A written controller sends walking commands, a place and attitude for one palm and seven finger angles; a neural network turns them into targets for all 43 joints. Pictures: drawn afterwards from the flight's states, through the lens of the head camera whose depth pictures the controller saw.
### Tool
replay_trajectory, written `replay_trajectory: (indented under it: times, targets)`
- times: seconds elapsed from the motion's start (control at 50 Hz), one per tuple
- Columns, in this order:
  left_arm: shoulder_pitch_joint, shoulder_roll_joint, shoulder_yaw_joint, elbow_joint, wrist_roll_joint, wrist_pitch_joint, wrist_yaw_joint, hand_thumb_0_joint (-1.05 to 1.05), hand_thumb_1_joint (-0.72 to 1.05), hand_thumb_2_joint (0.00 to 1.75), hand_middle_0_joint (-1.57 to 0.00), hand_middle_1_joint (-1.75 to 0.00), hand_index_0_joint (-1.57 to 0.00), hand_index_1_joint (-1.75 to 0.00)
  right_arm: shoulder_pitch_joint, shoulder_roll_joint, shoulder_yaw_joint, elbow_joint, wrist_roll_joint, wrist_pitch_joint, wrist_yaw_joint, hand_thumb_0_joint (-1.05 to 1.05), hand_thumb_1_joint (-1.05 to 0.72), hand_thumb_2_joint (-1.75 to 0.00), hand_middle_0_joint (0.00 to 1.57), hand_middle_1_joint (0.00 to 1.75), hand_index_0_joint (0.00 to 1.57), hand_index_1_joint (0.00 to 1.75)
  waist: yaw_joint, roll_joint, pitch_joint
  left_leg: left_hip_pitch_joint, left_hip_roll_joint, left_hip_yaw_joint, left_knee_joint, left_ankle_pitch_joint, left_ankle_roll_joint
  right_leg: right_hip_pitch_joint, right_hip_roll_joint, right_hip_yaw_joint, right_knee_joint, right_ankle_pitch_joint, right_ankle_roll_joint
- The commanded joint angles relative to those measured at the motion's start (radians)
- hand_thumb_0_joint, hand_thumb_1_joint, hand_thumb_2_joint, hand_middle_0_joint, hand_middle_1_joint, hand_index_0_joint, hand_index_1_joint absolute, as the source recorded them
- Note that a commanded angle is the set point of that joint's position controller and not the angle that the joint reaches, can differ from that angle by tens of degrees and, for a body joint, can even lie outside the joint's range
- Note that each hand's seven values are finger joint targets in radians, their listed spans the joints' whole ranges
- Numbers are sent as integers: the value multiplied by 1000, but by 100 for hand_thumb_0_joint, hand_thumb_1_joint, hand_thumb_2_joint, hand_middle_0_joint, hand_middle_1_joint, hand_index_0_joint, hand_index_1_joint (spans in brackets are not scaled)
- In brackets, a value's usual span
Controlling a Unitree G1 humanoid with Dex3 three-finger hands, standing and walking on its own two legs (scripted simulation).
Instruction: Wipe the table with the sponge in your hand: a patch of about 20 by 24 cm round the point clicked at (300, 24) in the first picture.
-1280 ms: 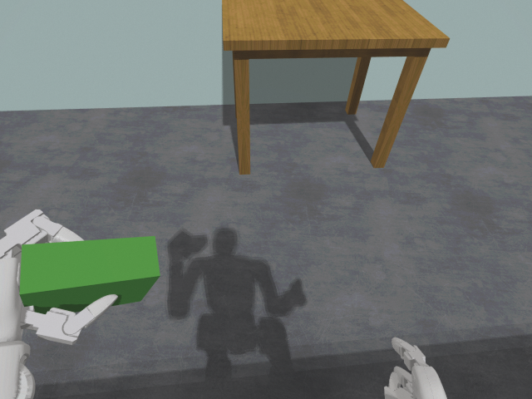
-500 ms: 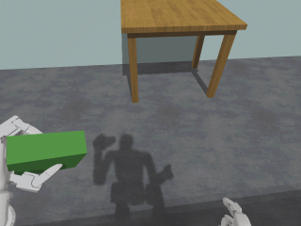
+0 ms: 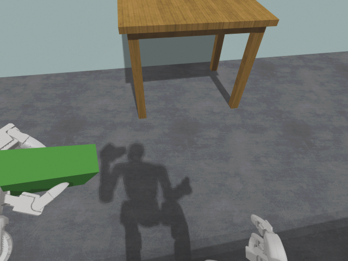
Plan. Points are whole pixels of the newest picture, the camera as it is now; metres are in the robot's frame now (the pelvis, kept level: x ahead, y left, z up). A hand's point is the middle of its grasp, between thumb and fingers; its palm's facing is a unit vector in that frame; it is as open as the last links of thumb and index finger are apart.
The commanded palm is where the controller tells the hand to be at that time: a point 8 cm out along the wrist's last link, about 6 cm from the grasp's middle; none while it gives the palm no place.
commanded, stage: walk to a spot facing it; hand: left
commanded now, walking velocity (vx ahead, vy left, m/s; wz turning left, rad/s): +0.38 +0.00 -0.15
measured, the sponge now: (64, 169) +0.23 +0.21 +0.15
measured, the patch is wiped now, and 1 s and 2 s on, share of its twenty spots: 0.00 0.00 0.00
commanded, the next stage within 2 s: turn to face it in 1.54 s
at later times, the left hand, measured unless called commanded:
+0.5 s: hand (126, 100) +0.39 +0.13 +0.18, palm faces +0.31 -0.78 -0.55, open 9.3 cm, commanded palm +0.33 +0.19 +0.18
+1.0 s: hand (130, 49) +0.55 +0.15 +0.21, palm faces +0.41 -0.79 -0.45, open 9.3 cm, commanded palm +0.49 +0.20 +0.18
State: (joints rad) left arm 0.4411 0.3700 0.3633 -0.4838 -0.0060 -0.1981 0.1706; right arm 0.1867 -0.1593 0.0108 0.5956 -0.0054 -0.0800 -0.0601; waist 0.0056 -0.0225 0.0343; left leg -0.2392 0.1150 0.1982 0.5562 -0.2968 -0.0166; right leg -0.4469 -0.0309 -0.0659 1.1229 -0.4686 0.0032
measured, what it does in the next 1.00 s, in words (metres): walks ahead: right foot, then left foot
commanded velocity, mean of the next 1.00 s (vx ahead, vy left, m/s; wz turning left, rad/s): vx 0.38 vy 0.00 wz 0.12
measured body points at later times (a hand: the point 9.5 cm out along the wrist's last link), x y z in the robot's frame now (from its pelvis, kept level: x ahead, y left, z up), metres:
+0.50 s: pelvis +0.16 -0.09 +0.01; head +0.21 -0.12 +0.45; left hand +0.36 +0.17 +0.21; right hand +0.31 -0.36 -0.10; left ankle +0.22 +0.06 -0.62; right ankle +0.15 -0.13 -0.73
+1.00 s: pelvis +0.34 -0.09 +0.00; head +0.37 -0.08 +0.45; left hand +0.52 +0.19 +0.23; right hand +0.52 -0.28 -0.09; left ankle +0.36 +0.02 -0.73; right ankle +0.37 -0.24 -0.66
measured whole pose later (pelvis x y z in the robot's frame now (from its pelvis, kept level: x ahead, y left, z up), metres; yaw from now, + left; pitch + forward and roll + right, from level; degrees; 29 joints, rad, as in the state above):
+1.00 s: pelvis +0.34 -0.09 +0.00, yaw +1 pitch -1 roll -1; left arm 0.47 0.42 0.43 -0.61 -0.03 -0.24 0.15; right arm 0.17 -0.10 0.02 0.58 0.00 -0.09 -0.02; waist 0.00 0.00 0.08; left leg -0.29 0.08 0.17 0.55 -0.25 0.03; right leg -0.57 -0.12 -0.06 1.12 -0.38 0.03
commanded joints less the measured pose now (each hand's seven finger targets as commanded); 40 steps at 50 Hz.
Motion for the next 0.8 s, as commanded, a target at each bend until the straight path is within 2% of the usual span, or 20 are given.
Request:
replay_trajectory:
  times: [0.0,0.1,0.14,0.16,0.18,0.2,0.22,0.24,0.28,0.34,0.4,0.44,0.52,0.58,0.66,0.7,0.72,0.74,0.76,0.78]
  targets:
    - [-27,142,83,-278,1,-62,2,0,10,130,-120,-160,-120,-160,-31,-159,-52,-131,4,-50,-7,0,-90,-90,20,30,20,30,-8,247,-73,168,238,-178,-280,157,158,-170,-68,-36,-131,106,15]
    - [-17,158,118,-209,-13,-56,-5,0,10,130,-120,-160,-120,-160,-51,-147,-48,-146,-1,-48,-14,0,-90,-90,20,30,20,30,-15,261,-53,96,225,-56,-241,191,127,41,-17,-152,-426,181,20]
    - [-20,165,128,-176,-15,-53,-8,0,10,130,-120,-160,-120,-160,-51,-139,-49,-138,3,-37,-18,0,-90,-90,20,30,20,30,4,201,-110,47,187,-12,-35,220,110,241,27,-195,-558,236,10]
    - [-29,168,123,-178,-12,-43,-8,0,10,130,-120,-160,-120,-160,-48,-130,-50,-136,9,-32,-16,0,-90,-90,20,30,20,30,14,107,-152,-8,140,15,140,220,92,365,24,-163,-605,246,-2]
    - [-47,194,133,-185,-6,-36,-6,0,10,130,-120,-160,-120,-160,-49,-110,-53,-137,19,-27,-12,0,-90,-90,20,30,20,30,21,-95,-200,-132,67,48,425,112,67,467,-118,58,-671,234,-67]
    - [-17,214,155,-162,-4,-28,-2,0,10,130,-120,-160,-120,-160,-71,-94,-45,-159,14,-24,-11,0,-90,-90,20,30,20,30,24,-315,-210,-412,-71,-24,690,-257,35,571,-332,509,-763,358,-178]
    - [-42,245,193,-207,-19,-38,4,0,10,130,-120,-160,-120,-160,-106,-114,-39,-160,8,-25,-4,0,-90,-90,20,30,20,30,24,-248,-200,-478,-46,-163,809,-274,25,554,-412,596,-812,379,-206]
    - [-29,222,177,-190,-25,-50,-7,0,10,130,-120,-160,-120,-160,-73,-130,-59,-129,12,-25,4,0,-90,-90,20,30,20,30,6,-173,-199,-461,-12,-218,854,-190,18,510,-383,552,-821,283,-175]
    - [46,227,195,-230,-19,-68,-10,0,10,130,-120,-160,-120,-160,-100,-123,-46,-110,7,-4,12,0,-90,-90,20,30,20,30,4,-52,-162,-509,13,-227,893,-86,-9,468,-351,399,-783,366,-173]
    - [38,214,188,-278,-17,-89,-5,0,10,130,-120,-160,-120,-160,-103,-127,-51,-99,3,21,15,0,-90,-90,20,30,20,30,-17,-23,-170,-530,18,-201,890,10,-24,425,-307,185,-786,481,-146]
    - [28,228,193,-299,-23,-97,2,0,10,130,-120,-160,-120,-160,-95,-141,-70,-102,1,24,11,0,-90,-90,20,30,20,30,-24,0,-144,-548,23,-183,792,62,-26,410,-296,114,-806,542,-141]
    - [55,219,200,-253,-27,-96,6,0,10,130,-120,-160,-120,-160,-72,-141,-72,-113,-1,28,18,0,-90,-90,20,30,20,30,-18,-6,-120,-538,32,-152,627,92,-23,415,-280,63,-806,609,-138]
    - [84,196,190,-199,-32,-93,11,0,10,130,-120,-160,-120,-160,-53,-131,-69,-147,8,29,20,0,-90,-90,20,30,20,30,4,-69,-109,-472,14,-59,317,104,-7,488,-268,23,-797,709,-134]
    - [60,173,163,-184,-28,-82,15,0,10,130,-120,-160,-120,-160,-45,-134,-71,-167,15,22,16,0,-90,-90,20,30,20,30,22,-110,-81,-432,-12,-9,209,104,7,509,-268,24,-796,790,-112]
    - [-26,181,133,-227,-20,-78,24,0,10,130,-120,-160,-120,-160,-36,-127,-66,-179,14,10,1,0,-90,-90,20,30,20,30,28,-114,-93,-254,-77,68,64,72,34,498,-262,-14,-692,915,-116]
    - [-83,181,103,-243,-19,-77,28,0,10,130,-120,-160,-120,-160,-20,-128,-67,-171,9,3,-12,0,-90,-90,20,30,20,30,-10,-61,-144,-21,-133,107,-46,160,53,407,-233,-66,-494,943,-78]
    - [-131,192,99,-298,-21,-89,29,0,10,130,-120,-160,-120,-160,-10,-132,-67,-175,6,-4,-17,0,-90,-90,20,30,20,30,-32,-5,-205,163,-116,65,-81,215,78,314,-206,-92,-329,882,-45]
    - [-145,213,127,-311,-20,-102,33,0,10,130,-120,-160,-120,-160,-16,-143,-67,-175,0,-10,-19,0,-90,-90,20,30,20,30,-37,125,-268,360,19,-163,-102,283,157,153,-142,-106,-126,650,-5]
    - [-156,205,127,-316,-29,-109,29,0,10,130,-120,-160,-120,-160,-20,-147,-62,-174,-1,-17,-9,0,-90,-90,20,30,20,30,-22,285,-289,494,278,-564,-126,458,295,-95,-24,-44,125,18,14]
    - [-198,244,127,-307,-19,-104,30,0,10,130,-120,-160,-120,-160,-24,-141,-45,-178,-1,-19,6,0,-90,-90,20,30,20,30,-22,229,-236,407,350,-735,-186,421,341,-176,15,67,256,-150,-3]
